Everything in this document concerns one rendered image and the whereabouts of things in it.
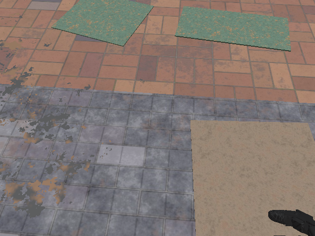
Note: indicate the right robot hand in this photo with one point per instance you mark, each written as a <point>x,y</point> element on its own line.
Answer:
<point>297,219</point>

